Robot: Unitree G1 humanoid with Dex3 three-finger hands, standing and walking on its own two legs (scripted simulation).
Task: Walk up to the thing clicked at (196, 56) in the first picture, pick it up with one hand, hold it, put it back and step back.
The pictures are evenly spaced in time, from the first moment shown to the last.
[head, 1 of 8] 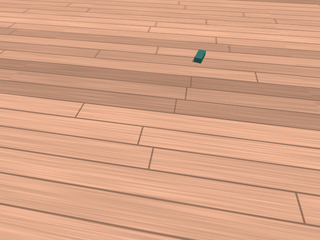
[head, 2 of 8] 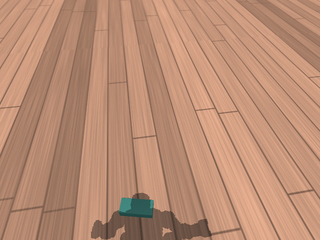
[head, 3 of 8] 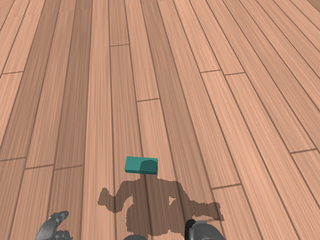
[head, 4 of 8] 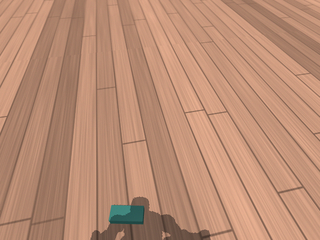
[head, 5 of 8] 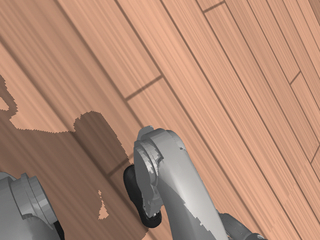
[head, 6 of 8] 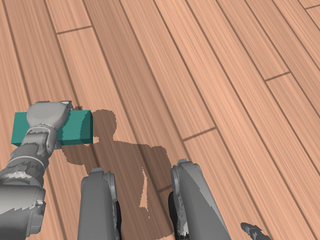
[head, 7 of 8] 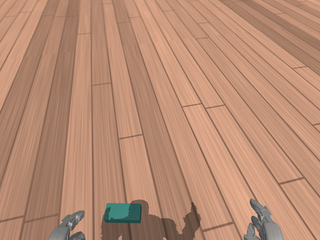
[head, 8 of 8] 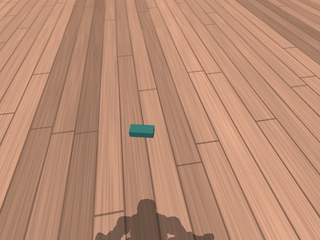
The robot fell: no
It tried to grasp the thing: yes
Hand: left
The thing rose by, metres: 0.68
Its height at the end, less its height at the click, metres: +0.00
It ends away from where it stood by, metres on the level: 0.02
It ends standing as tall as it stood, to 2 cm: yes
